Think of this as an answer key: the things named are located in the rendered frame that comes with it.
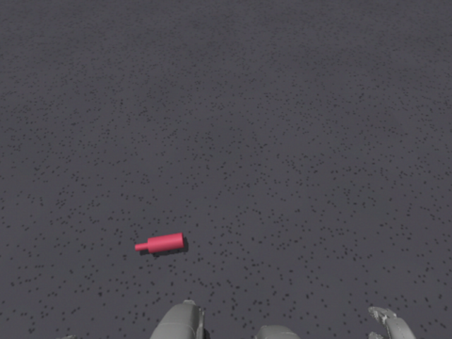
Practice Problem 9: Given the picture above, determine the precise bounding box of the bottle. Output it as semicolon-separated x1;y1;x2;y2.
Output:
135;232;184;254

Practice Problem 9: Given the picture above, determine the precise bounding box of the right robot hand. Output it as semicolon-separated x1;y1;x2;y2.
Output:
368;307;416;339

